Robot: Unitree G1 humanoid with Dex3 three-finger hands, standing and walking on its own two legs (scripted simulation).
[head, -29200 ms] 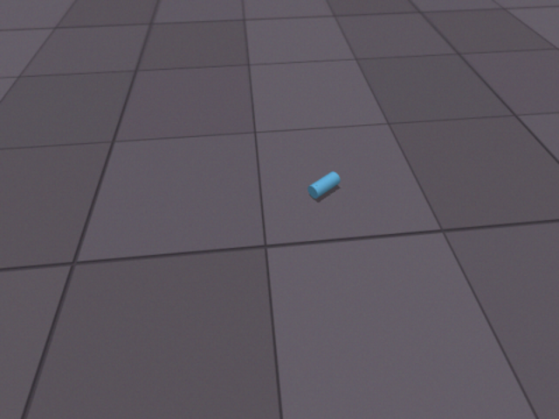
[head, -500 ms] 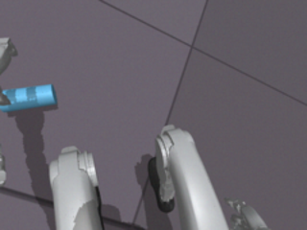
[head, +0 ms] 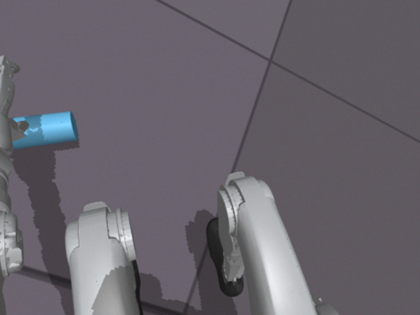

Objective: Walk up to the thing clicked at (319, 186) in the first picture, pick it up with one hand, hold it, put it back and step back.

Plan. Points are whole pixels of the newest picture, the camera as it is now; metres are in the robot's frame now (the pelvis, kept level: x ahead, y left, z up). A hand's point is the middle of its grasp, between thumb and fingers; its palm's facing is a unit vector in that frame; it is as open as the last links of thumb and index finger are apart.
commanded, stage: home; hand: left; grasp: from above
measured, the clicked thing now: (38, 130) +0.51 +0.30 -0.31
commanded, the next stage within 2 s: none
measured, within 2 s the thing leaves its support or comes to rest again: neither
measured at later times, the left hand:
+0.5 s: hand out of the picture +0.31 +0.24 +0.07, palm faces -0.04 -0.89 -0.46, open 7.5 cm
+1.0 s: hand out of the picture +0.24 +0.20 +0.28, palm faces +0.20 -0.96 -0.20, open 7.4 cm
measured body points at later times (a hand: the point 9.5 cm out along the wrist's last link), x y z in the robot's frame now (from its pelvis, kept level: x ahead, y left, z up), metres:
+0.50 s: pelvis +0.01 -0.01 +0.18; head +0.17 +0.04 +0.60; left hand +0.31 +0.29 +0.10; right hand +0.23 -0.24 +0.09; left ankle +0.07 +0.12 -0.31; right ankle +0.11 -0.14 -0.31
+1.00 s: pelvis +0.07 +0.00 +0.35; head +0.13 +0.02 +0.79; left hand +0.23 +0.25 +0.30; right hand +0.25 -0.22 +0.27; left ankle +0.07 +0.12 -0.31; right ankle +0.11 -0.14 -0.31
